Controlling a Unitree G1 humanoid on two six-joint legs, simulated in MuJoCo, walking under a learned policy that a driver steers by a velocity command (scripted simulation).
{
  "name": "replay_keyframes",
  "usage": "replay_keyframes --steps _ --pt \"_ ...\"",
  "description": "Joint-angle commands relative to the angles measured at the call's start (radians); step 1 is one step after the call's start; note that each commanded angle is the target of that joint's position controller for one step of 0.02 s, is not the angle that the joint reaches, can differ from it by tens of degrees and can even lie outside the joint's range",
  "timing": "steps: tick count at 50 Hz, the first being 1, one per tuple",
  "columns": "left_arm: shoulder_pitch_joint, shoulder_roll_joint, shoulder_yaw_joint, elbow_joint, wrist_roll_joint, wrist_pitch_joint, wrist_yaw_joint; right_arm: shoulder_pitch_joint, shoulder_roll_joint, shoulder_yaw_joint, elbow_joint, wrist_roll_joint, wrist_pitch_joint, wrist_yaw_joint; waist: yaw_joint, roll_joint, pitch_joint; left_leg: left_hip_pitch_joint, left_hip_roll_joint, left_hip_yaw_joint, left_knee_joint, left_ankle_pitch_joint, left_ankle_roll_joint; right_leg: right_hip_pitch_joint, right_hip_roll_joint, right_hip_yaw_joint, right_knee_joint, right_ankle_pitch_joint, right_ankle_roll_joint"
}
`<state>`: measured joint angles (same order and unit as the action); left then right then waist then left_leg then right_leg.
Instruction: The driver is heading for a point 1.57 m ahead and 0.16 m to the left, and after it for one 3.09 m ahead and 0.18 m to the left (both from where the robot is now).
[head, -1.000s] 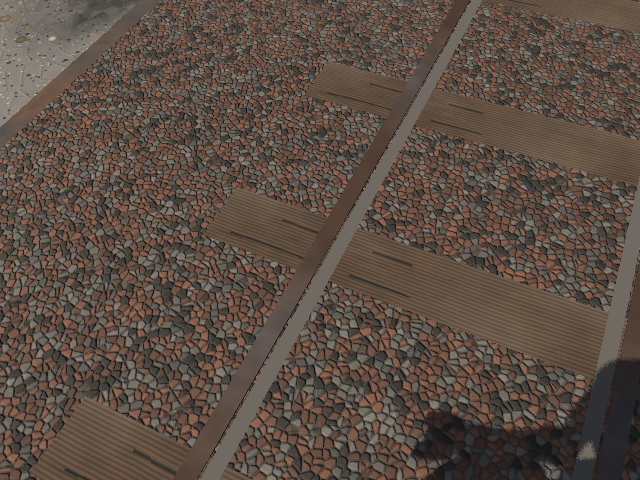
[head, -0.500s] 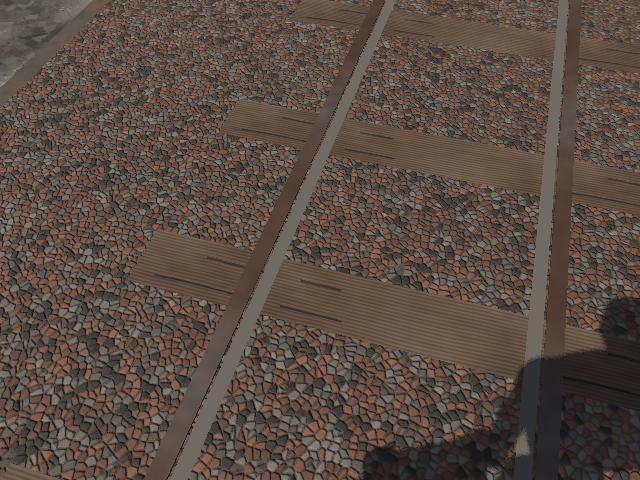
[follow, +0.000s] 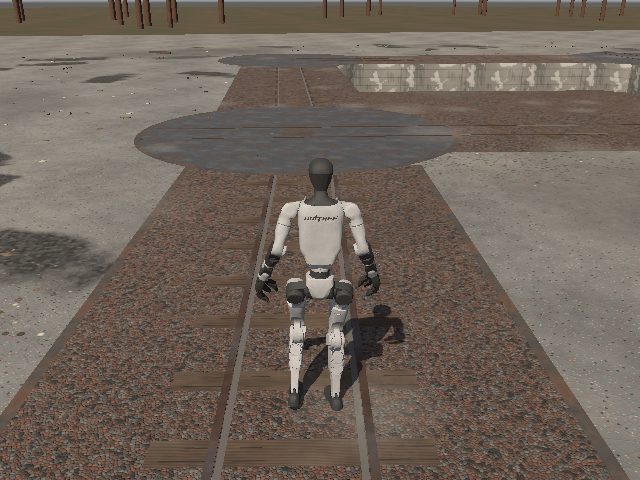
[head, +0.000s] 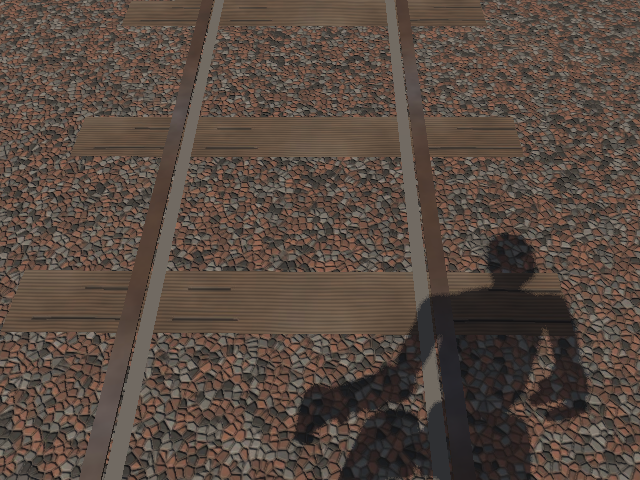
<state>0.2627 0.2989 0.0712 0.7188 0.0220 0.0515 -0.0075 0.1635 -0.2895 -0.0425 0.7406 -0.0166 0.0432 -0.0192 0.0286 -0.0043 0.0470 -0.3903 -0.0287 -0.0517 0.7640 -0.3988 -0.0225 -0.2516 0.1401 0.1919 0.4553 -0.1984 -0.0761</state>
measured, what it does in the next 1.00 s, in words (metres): steps on the spot: left foot, then right foot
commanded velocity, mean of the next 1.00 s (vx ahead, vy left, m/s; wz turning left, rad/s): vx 0.05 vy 0.00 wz -0.09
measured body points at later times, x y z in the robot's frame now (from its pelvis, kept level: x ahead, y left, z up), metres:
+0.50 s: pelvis +0.05 +0.01 +0.00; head +0.06 +0.01 +0.45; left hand +0.17 +0.26 -0.13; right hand +0.11 -0.24 -0.14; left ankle +0.01 +0.12 -0.74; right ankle +0.04 -0.10 -0.74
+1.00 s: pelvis +0.05 +0.00 +0.00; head +0.06 +0.00 +0.45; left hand +0.09 +0.25 -0.15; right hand +0.06 -0.25 -0.15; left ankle +0.01 +0.12 -0.74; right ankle +0.04 -0.10 -0.74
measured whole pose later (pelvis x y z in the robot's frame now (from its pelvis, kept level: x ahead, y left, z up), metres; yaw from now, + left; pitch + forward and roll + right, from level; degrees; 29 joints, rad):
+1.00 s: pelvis +0.05 +0.00 +0.00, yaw -3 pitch -2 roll +0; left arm 0.22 0.22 -0.01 1.09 0.01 0.01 0.04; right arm 0.24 -0.22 0.01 1.09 -0.01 0.02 -0.04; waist 0.00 0.01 0.05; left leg -0.05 -0.01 -0.03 0.36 -0.27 0.01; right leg -0.13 0.06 0.03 0.37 -0.21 -0.04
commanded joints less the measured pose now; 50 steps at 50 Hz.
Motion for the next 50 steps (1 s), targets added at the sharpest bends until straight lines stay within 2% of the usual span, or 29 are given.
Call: replay_keyframes --steps 1,2,3,4,5,6,7,8,9,10,12,14,16,18,19,20,21,22,23,24,25,28,36,50 --pt "-0.004 0.144 0.036 -0.052 0.01 -0.004 -0.004 0.01 -0.072 -0.01 -0.07 -0.002 -0.026 0.001 -0.013 -0.125 -0.066 0.122 -0.026 0.036 -0.137 -0.026 0.033 -0.032 -0.239 0.319 -0.159 -0.298 -0.14" --pt "-0.03 0.135 0.032 -0.053 0.005 -0.003 -0.003 0.059 -0.054 -0.005 -0.054 -0.003 -0.035 -0.002 -0.054 -0.107 -0.041 0.241 -0.03 0.048 -0.265 0.034 0.052 -0.118 -0.211 0.313 -0.144 -0.386 -0.116" --pt "-0.033 0.103 0.021 -0.051 -0.001 -0.009 0.005 0.082 -0.05 -0.002 -0.047 -0.006 -0.047 -0.013 -0.078 -0.065 -0.007 0.334 -0.008 0.019 -0.391 0.072 0.069 -0.197 -0.171 0.288 -0.097 -0.388 -0.072" --pt "-0.011 0.032 -0.001 -0.056 -0.007 -0.02 0.011 0.101 -0.101 -0.005 -0.052 -0.018 -0.061 -0.026 -0.072 0.094 -0.017 0.398 0.179 -0.199 -0.525 -0.062 0.099 -0.263 -0.095 0.173 0.098 -0.402 -0.01" --pt "-0.027 0.027 -0.005 -0.079 -0.011 -0.033 0.019 0.111 -0.214 -0.026 -0.059 -0.023 -0.066 -0.023 -0.077 0.202 -0.005 0.369 0.379 -0.524 -0.632 -0.143 0.185 -0.369 0.068 -0.012 0.287 -0.371 0.025" --pt "-0.04 0.113 0.018 -0.075 0.021 -0.038 0.024 0.121 -0.215 -0.035 -0.025 -0.023 -0.065 -0.017 -0.05 0.108 0.053 0.248 0.404 -0.527 -0.59 -0.008 0.248 -0.338 -0.008 0.003 0.4 -0.334 0.036" --pt "-0.012 0.113 0.02 -0.05 0.014 -0.041 0.018 0.081 -0.15 -0.017 -0.028 -0.008 -0.07 -0.009 -0.017 0.079 0.052 0.229 0.36 -0.445 -0.569 0.094 0.252 -0.291 -0.033 0.003 0.435 -0.284 0.046" --pt "0.015 0.095 0.015 -0.02 0.006 -0.038 0.012 0.035 -0.099 -0.003 -0.033 -0.002 -0.074 -0.004 0.002 0.082 0.048 0.225 0.295 -0.33 -0.561 0.2 0.224 -0.248 -0.051 -0.011 0.443 -0.236 0.064" --pt "0.035 0.084 0.013 0.0 0.005 -0.033 0.005 0.016 -0.081 0.005 -0.036 -0.001 -0.077 -0.004 0.006 0.126 0.018 0.242 0.244 -0.246 -0.55 0.315 0.202 -0.213 -0.051 -0.039 0.453 -0.201 0.077" --pt "0.041 0.078 0.01 0.011 0.006 -0.029 0.0 0.022 -0.07 0.01 -0.029 -0.002 -0.081 -0.006 0.003 0.152 -0.005 0.261 0.219 -0.186 -0.525 0.485 0.198 -0.188 -0.052 -0.063 0.454 -0.188 0.089" --pt "0.013 0.047 -0.003 0.017 -0.002 -0.022 -0.003 0.056 -0.065 0.015 -0.003 -0.001 -0.085 -0.006 -0.007 0.136 -0.039 0.291 0.199 -0.106 -0.471 0.731 0.197 -0.135 -0.067 -0.101 0.38 -0.181 0.106" --pt "-0.031 0.017 -0.02 0.021 -0.007 -0.016 0.0 0.085 -0.072 0.015 0.017 0.0 -0.08 -0.005 -0.029 0.144 -0.058 0.309 0.186 -0.07 -0.423 0.829 0.193 -0.074 -0.089 -0.156 0.262 -0.179 0.11" --pt "-0.061 0.014 -0.028 0.028 -0.014 -0.011 0.009 0.119 -0.085 0.013 0.037 -0.001 -0.07 -0.003 -0.053 0.169 -0.068 0.322 0.191 -0.083 -0.388 0.864 0.194 -0.028 -0.087 -0.19 0.164 -0.178 0.101" --pt "-0.049 0.01 -0.034 0.048 -0.019 -0.014 0.019 0.115 -0.087 0.013 0.05 0.007 -0.061 -0.005 -0.036 0.156 -0.065 0.31 0.188 -0.095 -0.355 0.833 0.173 0.045 -0.09 -0.204 0.002 -0.074 0.085" --pt "-0.033 0.01 -0.039 0.062 -0.014 -0.022 0.025 0.108 -0.086 0.013 0.056 0.012 -0.06 -0.007 -0.015 0.128 -0.065 0.266 0.182 -0.096 -0.345 0.766 0.143 0.136 -0.115 -0.177 -0.119 0.082 0.073" --pt "-0.021 0.049 -0.033 0.073 -0.002 -0.033 0.035 0.117 -0.074 0.017 0.054 0.01 -0.067 -0.007 -0.016 0.081 -0.086 0.203 0.175 -0.101 -0.346 0.654 0.107 0.246 -0.18 -0.096 -0.143 0.196 0.062" --pt "-0.001 0.108 -0.026 0.081 0.004 -0.042 0.043 0.148 -0.064 0.019 0.047 0.004 -0.074 -0.002 -0.045 -0.001 -0.113 0.139 0.134 -0.076 -0.352 0.466 0.086 0.337 -0.282 -0.004 -0.077 0.425 0.039" --pt "-0.04 0.099 -0.027 0.107 -0.017 -0.04 0.039 0.185 -0.031 0.026 0.079 0.01 -0.063 -0.003 -0.07 -0.098 -0.091 0.203 0.086 -0.045 -0.437 0.261 0.08 0.238 -0.282 -0.016 -0.025 0.426 -0.009" --pt "-0.064 0.06 -0.034 0.101 -0.02 -0.042 0.032 0.147 -0.063 0.021 0.095 0.002 -0.056 -0.009 -0.039 -0.068 -0.041 0.209 0.077 -0.043 -0.434 0.25 0.076 0.201 -0.249 -0.028 -0.034 0.346 0.0" --pt "-0.062 0.05 -0.038 0.109 -0.016 -0.045 0.031 0.115 -0.076 0.015 0.102 0.001 -0.052 -0.01 -0.022 -0.052 -0.019 0.217 0.079 -0.041 -0.417 0.301 0.075 0.179 -0.233 -0.04 -0.048 0.323 0.01" --pt "-0.05 0.047 -0.041 0.127 -0.012 -0.047 0.034 0.11 -0.075 0.015 0.109 0.006 -0.05 -0.009 -0.023 -0.049 -0.027 0.247 0.087 -0.042 -0.41 0.359 0.073 0.172 -0.226 -0.043 -0.057 0.338 0.013" --pt "-0.034 0.054 -0.04 0.171 -0.017 -0.054 0.044 0.128 -0.059 0.017 0.147 0.01 -0.047 -0.01 -0.031 -0.037 -0.043 0.283 0.1 -0.04 -0.413 0.424 0.067 0.189 -0.223 -0.05 -0.063 0.384 0.016" --pt "-0.046 0.051 -0.047 0.254 -0.016 -0.056 0.048 0.11 -0.054 0.019 0.238 0.009 -0.034 -0.017 -0.035 -0.001 -0.025 0.313 0.105 -0.036 -0.433 0.392 0.059 0.172 -0.224 -0.05 -0.095 0.349 0.011" --pt "-0.014 0.023 -0.065 0.364 -0.015 -0.052 0.05 0.123 -0.027 0.039 0.343 0.008 -0.033 -0.022 -0.031 0.003 0.004 0.279 0.11 -0.039 -0.445 0.311 0.059 0.144 -0.214 -0.052 -0.13 0.231 0.013"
